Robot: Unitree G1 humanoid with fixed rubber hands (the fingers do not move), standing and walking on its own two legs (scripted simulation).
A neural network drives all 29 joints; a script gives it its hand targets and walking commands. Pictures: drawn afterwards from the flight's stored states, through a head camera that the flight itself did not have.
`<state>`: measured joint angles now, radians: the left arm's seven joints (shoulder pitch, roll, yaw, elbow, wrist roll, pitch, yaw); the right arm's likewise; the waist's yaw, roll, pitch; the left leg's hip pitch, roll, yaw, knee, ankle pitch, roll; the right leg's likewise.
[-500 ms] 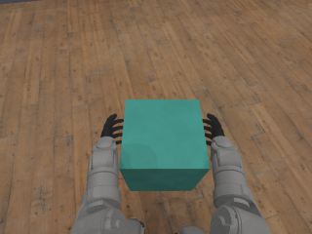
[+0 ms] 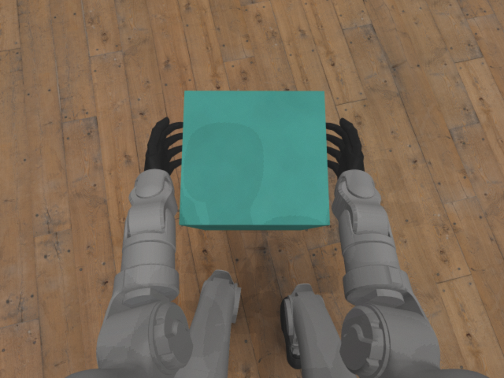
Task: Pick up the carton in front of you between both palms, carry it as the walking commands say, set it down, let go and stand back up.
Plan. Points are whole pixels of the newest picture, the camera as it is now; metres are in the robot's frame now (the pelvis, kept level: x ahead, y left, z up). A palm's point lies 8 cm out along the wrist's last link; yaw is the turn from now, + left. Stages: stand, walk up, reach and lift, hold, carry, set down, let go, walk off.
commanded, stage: set down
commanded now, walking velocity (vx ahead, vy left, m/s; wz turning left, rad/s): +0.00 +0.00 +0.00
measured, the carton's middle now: (253, 173) +0.43 +0.05 -0.15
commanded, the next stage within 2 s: none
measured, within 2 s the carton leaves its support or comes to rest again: rests again in 1.52 s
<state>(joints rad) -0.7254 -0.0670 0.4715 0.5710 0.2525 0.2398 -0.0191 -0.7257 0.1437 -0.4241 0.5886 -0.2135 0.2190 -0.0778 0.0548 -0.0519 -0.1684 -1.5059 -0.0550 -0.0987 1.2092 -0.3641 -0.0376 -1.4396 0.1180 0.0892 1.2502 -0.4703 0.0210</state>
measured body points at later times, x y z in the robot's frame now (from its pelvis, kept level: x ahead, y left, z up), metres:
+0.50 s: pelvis -0.03 +0.01 -0.13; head +0.27 +0.05 +0.21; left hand +0.45 +0.22 -0.24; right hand +0.49 -0.08 -0.24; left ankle +0.08 +0.13 -0.60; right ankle +0.04 -0.12 -0.60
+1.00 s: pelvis -0.05 +0.01 -0.22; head +0.32 +0.04 +0.03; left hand +0.48 +0.24 -0.39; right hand +0.52 -0.06 -0.39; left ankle +0.08 +0.13 -0.60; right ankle +0.04 -0.12 -0.60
